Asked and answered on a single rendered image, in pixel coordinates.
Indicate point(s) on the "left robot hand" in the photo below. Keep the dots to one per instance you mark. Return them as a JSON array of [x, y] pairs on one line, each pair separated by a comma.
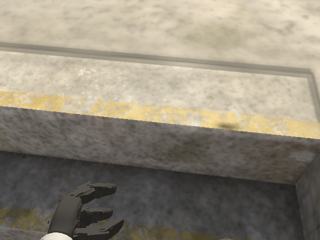
[[72, 220]]

